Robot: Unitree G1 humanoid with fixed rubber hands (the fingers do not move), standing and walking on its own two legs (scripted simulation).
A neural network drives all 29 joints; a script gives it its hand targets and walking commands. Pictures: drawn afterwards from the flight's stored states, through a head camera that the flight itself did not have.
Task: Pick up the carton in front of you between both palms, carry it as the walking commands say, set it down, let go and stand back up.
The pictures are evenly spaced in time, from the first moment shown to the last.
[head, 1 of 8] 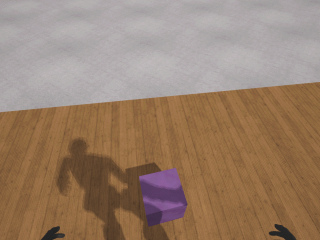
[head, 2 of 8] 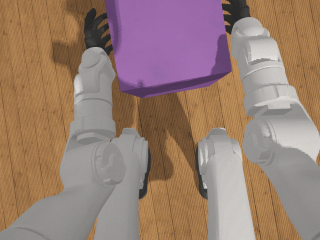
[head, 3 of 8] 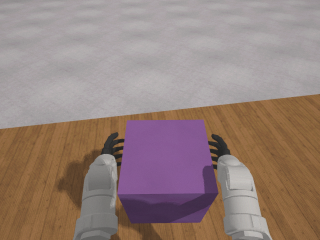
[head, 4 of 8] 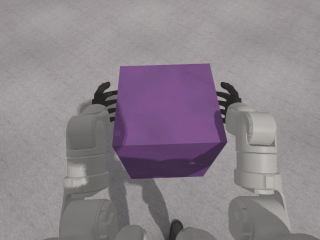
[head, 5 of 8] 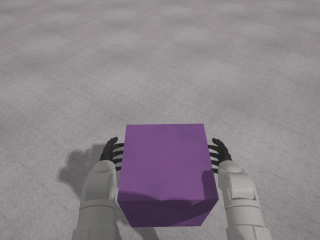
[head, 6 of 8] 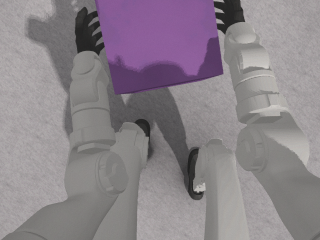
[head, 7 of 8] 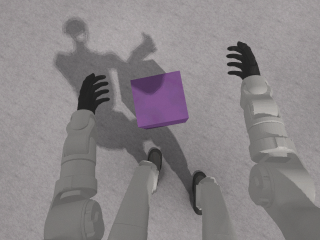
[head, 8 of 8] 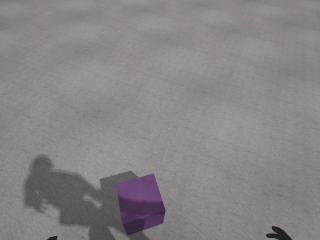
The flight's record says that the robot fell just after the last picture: no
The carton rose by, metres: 0.68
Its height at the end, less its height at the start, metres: -0.06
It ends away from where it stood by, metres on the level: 3.30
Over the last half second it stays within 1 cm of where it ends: yes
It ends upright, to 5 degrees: yes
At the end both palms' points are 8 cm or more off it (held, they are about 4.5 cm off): yes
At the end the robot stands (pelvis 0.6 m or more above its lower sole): yes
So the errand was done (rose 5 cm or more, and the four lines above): yes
